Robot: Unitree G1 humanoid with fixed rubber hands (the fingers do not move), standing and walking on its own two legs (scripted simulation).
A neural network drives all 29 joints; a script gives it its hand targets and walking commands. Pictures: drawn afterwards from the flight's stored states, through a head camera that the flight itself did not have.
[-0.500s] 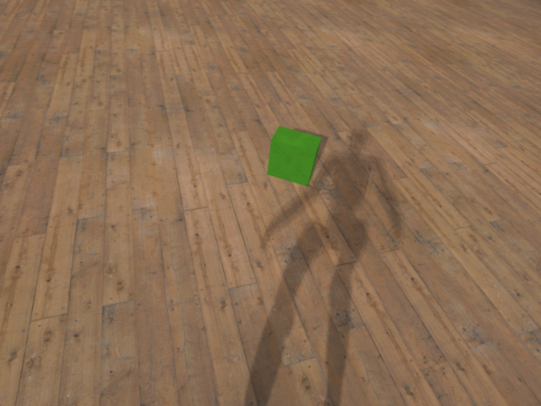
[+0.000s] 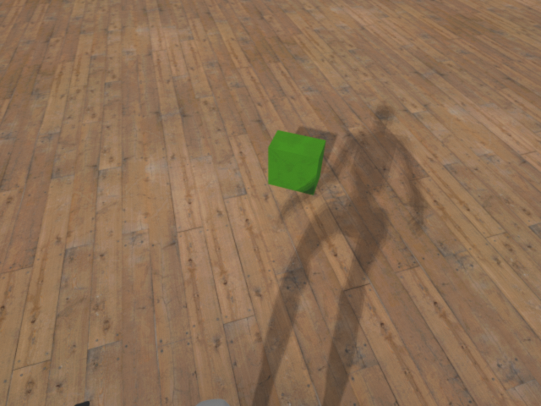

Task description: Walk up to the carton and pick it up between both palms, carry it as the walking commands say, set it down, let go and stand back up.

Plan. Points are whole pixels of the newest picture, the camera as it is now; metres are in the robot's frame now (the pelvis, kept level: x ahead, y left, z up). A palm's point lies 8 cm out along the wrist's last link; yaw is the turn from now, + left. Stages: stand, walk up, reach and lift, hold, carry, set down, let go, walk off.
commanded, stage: walk up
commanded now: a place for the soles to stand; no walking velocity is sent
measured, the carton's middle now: (295, 163) +1.33 -0.03 -0.65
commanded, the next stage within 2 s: none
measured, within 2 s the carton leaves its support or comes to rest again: neither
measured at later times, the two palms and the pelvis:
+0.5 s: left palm (77, 331) +0.25 +0.38 -0.12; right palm (450, 340) +0.26 -0.25 -0.04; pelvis +0.18 +0.07 +0.01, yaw +0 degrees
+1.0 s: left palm (147, 237) +0.45 +0.30 -0.09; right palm (453, 267) +0.42 -0.33 -0.10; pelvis +0.36 -0.01 +0.00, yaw -2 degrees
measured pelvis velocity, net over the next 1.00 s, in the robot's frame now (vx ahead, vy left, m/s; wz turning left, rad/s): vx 0.36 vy -0.01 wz -0.04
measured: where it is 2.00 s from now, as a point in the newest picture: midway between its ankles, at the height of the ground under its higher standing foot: (288, 307)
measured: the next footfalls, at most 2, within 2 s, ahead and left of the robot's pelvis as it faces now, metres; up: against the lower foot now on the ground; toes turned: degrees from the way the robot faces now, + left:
left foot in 0.24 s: +0.23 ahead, +0.15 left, +0.00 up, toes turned +7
right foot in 0.84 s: +0.44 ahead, -0.10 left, +0.00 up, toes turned -1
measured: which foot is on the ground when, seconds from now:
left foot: up 0.00-0.22, down 0.24-0.84, up 0.86-1.00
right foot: down 0.00-0.26, up 0.28-0.82, down 0.84-1.00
